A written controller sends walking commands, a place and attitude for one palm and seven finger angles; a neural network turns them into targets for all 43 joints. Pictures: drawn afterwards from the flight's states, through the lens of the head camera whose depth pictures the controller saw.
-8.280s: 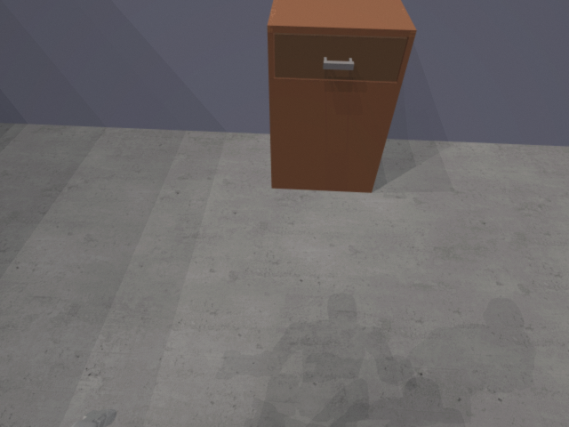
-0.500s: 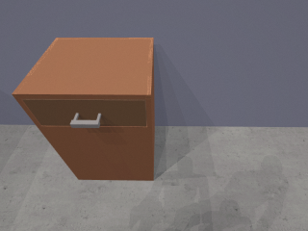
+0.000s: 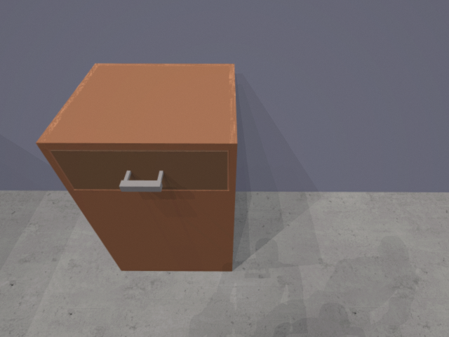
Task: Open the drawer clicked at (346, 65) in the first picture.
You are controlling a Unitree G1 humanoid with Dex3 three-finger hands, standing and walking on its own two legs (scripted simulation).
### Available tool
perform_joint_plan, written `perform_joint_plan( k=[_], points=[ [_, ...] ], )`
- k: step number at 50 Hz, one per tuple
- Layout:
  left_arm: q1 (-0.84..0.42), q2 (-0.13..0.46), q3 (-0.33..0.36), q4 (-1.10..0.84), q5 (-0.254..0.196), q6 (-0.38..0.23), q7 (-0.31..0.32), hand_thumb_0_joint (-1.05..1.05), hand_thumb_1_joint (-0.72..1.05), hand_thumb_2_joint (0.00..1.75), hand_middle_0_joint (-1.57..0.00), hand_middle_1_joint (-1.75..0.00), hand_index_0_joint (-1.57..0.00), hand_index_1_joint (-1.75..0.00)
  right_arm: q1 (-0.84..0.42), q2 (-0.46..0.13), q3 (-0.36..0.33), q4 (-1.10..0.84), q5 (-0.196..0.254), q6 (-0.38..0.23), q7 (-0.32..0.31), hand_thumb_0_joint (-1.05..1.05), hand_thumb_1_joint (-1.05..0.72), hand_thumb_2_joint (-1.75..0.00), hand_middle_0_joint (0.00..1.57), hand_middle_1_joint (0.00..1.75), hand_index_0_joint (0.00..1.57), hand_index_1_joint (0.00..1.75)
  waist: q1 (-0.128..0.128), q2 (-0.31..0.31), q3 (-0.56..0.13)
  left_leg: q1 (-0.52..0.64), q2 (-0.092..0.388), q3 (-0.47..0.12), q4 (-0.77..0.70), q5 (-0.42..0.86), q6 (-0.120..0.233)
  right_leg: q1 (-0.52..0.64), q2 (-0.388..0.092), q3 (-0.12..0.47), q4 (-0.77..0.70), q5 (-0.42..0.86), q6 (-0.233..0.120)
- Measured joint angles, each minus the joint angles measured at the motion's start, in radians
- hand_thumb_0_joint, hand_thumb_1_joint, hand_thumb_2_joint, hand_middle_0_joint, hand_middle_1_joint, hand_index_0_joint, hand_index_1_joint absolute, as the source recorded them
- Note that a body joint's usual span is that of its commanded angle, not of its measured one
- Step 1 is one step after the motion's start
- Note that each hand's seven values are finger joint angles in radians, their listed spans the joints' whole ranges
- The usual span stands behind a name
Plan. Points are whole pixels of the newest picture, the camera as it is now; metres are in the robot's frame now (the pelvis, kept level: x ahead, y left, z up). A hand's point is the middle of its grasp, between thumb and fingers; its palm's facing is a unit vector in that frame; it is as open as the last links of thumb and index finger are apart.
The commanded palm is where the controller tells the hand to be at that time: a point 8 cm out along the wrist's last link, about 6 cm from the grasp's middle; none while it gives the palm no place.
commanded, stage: look again from close up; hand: left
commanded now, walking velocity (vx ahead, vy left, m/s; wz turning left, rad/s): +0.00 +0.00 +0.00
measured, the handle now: (142, 180) +0.52 +0.26 -0.09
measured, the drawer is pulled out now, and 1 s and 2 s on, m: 0.00 0.00 0.00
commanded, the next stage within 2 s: raise the hand with hooked fingers in 0.06 s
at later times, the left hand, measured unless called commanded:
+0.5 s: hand (136, 301) +0.20 +0.18 -0.04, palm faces -0.03 -0.28 -0.96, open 8.1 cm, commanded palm +0.14 +0.22 -0.03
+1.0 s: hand (123, 276) +0.23 +0.20 -0.02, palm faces -0.04 -0.11 -0.99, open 11.0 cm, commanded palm +0.20 +0.21 +0.04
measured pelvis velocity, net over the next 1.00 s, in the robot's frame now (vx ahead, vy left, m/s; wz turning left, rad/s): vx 0.00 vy -0.03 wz -0.03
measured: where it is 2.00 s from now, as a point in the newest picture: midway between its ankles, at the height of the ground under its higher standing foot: outside the picture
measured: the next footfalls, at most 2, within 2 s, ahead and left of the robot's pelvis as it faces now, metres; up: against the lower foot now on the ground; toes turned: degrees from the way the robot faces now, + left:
none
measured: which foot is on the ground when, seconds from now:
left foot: down 0.00-1.00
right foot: down 0.00-1.00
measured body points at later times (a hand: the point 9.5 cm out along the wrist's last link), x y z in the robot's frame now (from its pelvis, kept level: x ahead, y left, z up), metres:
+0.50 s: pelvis -0.02 +0.00 -0.03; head +0.00 -0.03 +0.42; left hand +0.19 +0.19 +0.01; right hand +0.18 -0.27 -0.09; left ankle -0.03 +0.09 -0.74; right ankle +0.01 -0.12 -0.74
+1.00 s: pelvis +0.00 -0.03 -0.02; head +0.05 -0.06 +0.42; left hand +0.23 +0.21 +0.04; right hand +0.19 -0.24 -0.14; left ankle -0.03 +0.10 -0.74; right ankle +0.01 -0.12 -0.74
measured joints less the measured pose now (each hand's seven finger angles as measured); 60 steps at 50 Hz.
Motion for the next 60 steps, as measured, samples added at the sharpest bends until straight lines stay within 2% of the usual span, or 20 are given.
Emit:
perform_joint_plan(
  k=[9,10,11,13,14,15,17,20,21,23,26,30,33,36,40,43,48,51,55,60],
  points=[
    [0.003,-0.01,-0.005,0.011,0.002,-0.002,0.007,0.01,0.92,0.9,-0.2,-0.3,-0.2,-0.3,0.002,0.003,0.002,0.022,0.005,0.001,0.001,0.0,-0.91,-0.9,0.2,0.3,0.2,0.3,-0.001,-0.004,0.013,0.0,-0.006,0.007,-0.007,0.003,0.008,-0.001,-0.005,0.008,-0.009,0.005,0.011],
    [0.047,0.001,-0.027,-0.136,0.043,0.068,0.018,0.01,0.93,0.9,-0.2,-0.3,-0.2,-0.3,0.011,0.0,0.009,-0.017,0.019,-0.005,-0.001,0.0,-0.91,-0.9,0.2,0.3,0.2,0.3,0.007,-0.008,0.023,-0.006,-0.004,0.015,0.005,-0.002,0.009,-0.011,-0.003,0.015,0.002,0.005,0.011],
    [0.102,0.026,-0.045,-0.31,0.086,0.102,0.04,0.03,0.94,0.9,-0.21,-0.3,-0.21,-0.3,0.028,-0.005,0.012,-0.058,0.027,-0.044,-0.018,0.01,-0.91,-0.9,0.2,0.3,0.2,0.3,0.018,-0.014,0.028,-0.008,-0.006,0.027,0.008,-0.005,0.009,-0.025,-0.004,0.027,0.023,-0.002,0.003],
    [0.181,0.077,-0.07,-0.604,0.14,0.12,0.112,0.05,0.95,0.89,-0.21,-0.31,-0.21,-0.31,0.052,-0.027,-0.006,-0.114,0.046,-0.141,-0.046,0.02,-0.93,-0.9,0.2,0.3,0.2,0.3,0.02,-0.022,0.012,-0.027,-0.023,0.037,0.016,-0.008,0.008,-0.069,-0.018,0.044,0.082,-0.033,-0.012],
    [0.191,0.095,-0.082,-0.713,0.178,0.126,0.144,0.05,0.94,0.89,-0.21,-0.32,-0.21,-0.31,0.053,-0.045,-0.016,-0.144,0.052,-0.181,-0.052,0.03,-0.93,-0.9,0.2,0.3,0.2,0.3,0.013,-0.015,0.006,-0.044,-0.029,0.033,0.032,-0.011,0.009,-0.085,-0.025,0.042,0.104,-0.043,-0.01],
    [0.186,0.11,-0.093,-0.801,0.236,0.127,0.173,0.05,0.93,0.88,-0.21,-0.32,-0.21,-0.32,0.044,-0.067,-0.023,-0.174,0.049,-0.209,-0.052,0.03,-0.93,-0.9,0.2,0.3,0.2,0.3,0.006,-0.001,-0.004,-0.069,-0.031,0.028,0.057,-0.019,0.012,-0.104,-0.029,0.038,0.12,-0.049,-0.006],
    [0.149,0.133,-0.106,-0.922,0.392,0.116,0.23,0.04,0.9,0.87,-0.21,-0.34,-0.21,-0.33,0.003,-0.113,-0.036,-0.24,0.024,-0.224,-0.043,0.03,-0.93,-0.9,0.2,0.3,0.2,0.3,-0.011,0.025,-0.035,-0.137,-0.028,0.024,0.115,-0.038,0.015,-0.16,-0.028,0.034,0.154,-0.056,-0.001],
    [0.086,0.141,-0.092,-1.01,0.659,0.08,0.319,0.03,0.84,0.85,-0.21,-0.37,-0.21,-0.36,-0.09,-0.15,-0.062,-0.362,-0.017,-0.165,-0.003,0.02,-0.93,-0.9,0.2,0.3,0.2,0.3,-0.017,0.039,-0.082,-0.223,-0.012,0.045,0.187,-0.067,0.011,-0.251,-0.011,0.056,0.214,-0.069,-0.006],
    [0.078,0.136,-0.085,-1.026,0.738,0.066,0.343,0.03,0.81,0.85,-0.21,-0.38,-0.21,-0.38,-0.125,-0.154,-0.069,-0.403,-0.027,-0.13,0.013,0.02,-0.92,-0.9,0.2,0.3,0.2,0.3,-0.014,0.037,-0.093,-0.243,-0.004,0.057,0.205,-0.076,0.01,-0.276,-0.003,0.067,0.23,-0.071,-0.007],
    [0.084,0.121,-0.078,-1.049,0.865,0.029,0.375,0.02,0.77,0.83,-0.21,-0.41,-0.21,-0.4,-0.189,-0.155,-0.079,-0.479,-0.033,-0.059,0.045,0.02,-0.92,-0.9,0.2,0.3,0.2,0.3,0.0,0.024,-0.109,-0.272,0.01,0.08,0.23,-0.09,0.006,-0.317,0.013,0.089,0.257,-0.074,-0.01],
    [0.13,0.106,-0.089,-1.068,0.999,-0.026,0.407,0.01,0.7,0.8,-0.21,-0.45,-0.22,-0.44,-0.258,-0.151,-0.085,-0.569,-0.031,0.022,0.079,0.02,-0.92,-0.9,0.2,0.3,0.2,0.3,0.032,-0.008,-0.114,-0.301,0.022,0.094,0.257,-0.104,-0.005,-0.358,0.026,0.103,0.294,-0.087,-0.017],
    [0.193,0.124,-0.095,-1.064,1.118,-0.046,0.466,0.0,0.59,0.76,-0.23,-0.51,-0.23,-0.5,-0.306,-0.147,-0.09,-0.632,-0.042,0.077,0.1,0.01,-0.91,-0.9,0.2,0.3,0.19,0.3,0.091,-0.049,-0.117,-0.359,0.03,0.078,0.307,-0.124,-0.018,-0.413,0.029,0.086,0.346,-0.114,-0.03],
    [0.191,0.159,-0.071,-1.062,1.14,-0.039,0.49,0.0,0.51,0.73,-0.24,-0.55,-0.25,-0.55,-0.327,-0.136,-0.087,-0.633,-0.053,0.09,0.094,0.01,-0.91,-0.9,0.2,0.3,0.19,0.3,0.122,-0.061,-0.123,-0.408,0.033,0.046,0.359,-0.144,-0.028,-0.447,0.025,0.055,0.389,-0.141,-0.04],
    [0.138,0.193,-0.043,-1.066,1.112,-0.029,0.487,0.0,0.44,0.7,-0.26,-0.6,-0.26,-0.59,-0.343,-0.117,-0.071,-0.61,-0.058,0.093,0.081,0.01,-0.91,-0.9,0.2,0.3,0.2,0.3,0.129,-0.048,-0.123,-0.437,0.034,0.01,0.405,-0.164,-0.036,-0.456,0.021,0.02,0.419,-0.166,-0.048],
    [0.04,0.207,-0.035,-1.079,1.059,0.013,0.435,0.0,0.34,0.66,-0.27,-0.66,-0.27,-0.65,-0.336,-0.08,-0.036,-0.579,-0.054,0.095,0.068,0.01,-0.91,-0.9,0.2,0.3,0.2,0.3,0.113,-0.01,-0.107,-0.422,0.036,-0.018,0.411,-0.17,-0.046,-0.425,0.021,-0.007,0.411,-0.174,-0.052],
    [-0.006,0.206,-0.04,-1.091,1.029,0.044,0.374,0.0,0.27,0.63,-0.27,-0.7,-0.27,-0.7,-0.304,-0.055,-0.009,-0.557,-0.043,0.104,0.056,0.01,-0.91,-0.9,0.2,0.3,0.2,0.3,0.095,0.01,-0.092,-0.374,0.038,-0.016,0.361,-0.153,-0.048,-0.379,0.026,-0.005,0.363,-0.157,-0.052],
    [-0.007,0.218,-0.031,-1.108,1.004,0.03,0.299,0.0,0.16,0.58,-0.27,-0.78,-0.28,-0.77,-0.229,-0.05,0.01,-0.523,-0.034,0.109,0.041,0.01,-0.91,-0.9,0.2,0.3,0.2,0.3,0.07,0.017,-0.069,-0.294,0.039,0.005,0.253,-0.112,-0.041,-0.314,0.035,0.018,0.271,-0.117,-0.048],
    [0.009,0.231,-0.013,-1.119,1.001,0.001,0.291,0.0,0.09,0.55,-0.28,-0.82,-0.28,-0.82,-0.193,-0.069,-0.009,-0.504,-0.035,0.108,0.037,0.01,-0.91,-0.9,0.2,0.3,0.2,0.3,0.063,0.018,-0.058,-0.272,0.036,0.006,0.217,-0.098,-0.039,-0.296,0.038,0.028,0.237,-0.101,-0.045],
    [0.008,0.24,0.006,-1.13,1.001,-0.022,0.316,0.0,0.0,0.51,-0.29,-0.88,-0.29,-0.88,-0.168,-0.108,-0.053,-0.479,-0.036,0.105,0.031,0.01,-0.91,-0.9,0.2,0.3,0.2,0.3,0.057,0.024,-0.051,-0.27,0.032,0.004,0.205,-0.092,-0.034,-0.289,0.035,0.027,0.22,-0.093,-0.039],
    [-0.046,0.237,0.004,-1.117,0.992,-0.001,0.34,0.0,-0.11,0.46,-0.3,-0.96,-0.3,-0.95,-0.174,-0.144,-0.093,-0.463,-0.026,0.103,0.024,0.01,-0.91,-0.9,0.2,0.3,0.2,0.3,0.055,0.032,-0.053,-0.264,0.021,0.003,0.203,-0.09,-0.023,-0.28,0.024,0.028,0.213,-0.089,-0.027]
  ],
)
